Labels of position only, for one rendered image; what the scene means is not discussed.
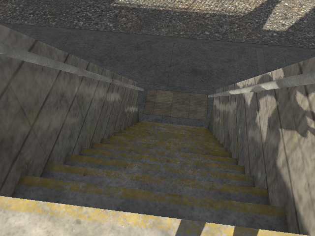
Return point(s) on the stairs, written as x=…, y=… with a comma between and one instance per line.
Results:
x=158, y=169

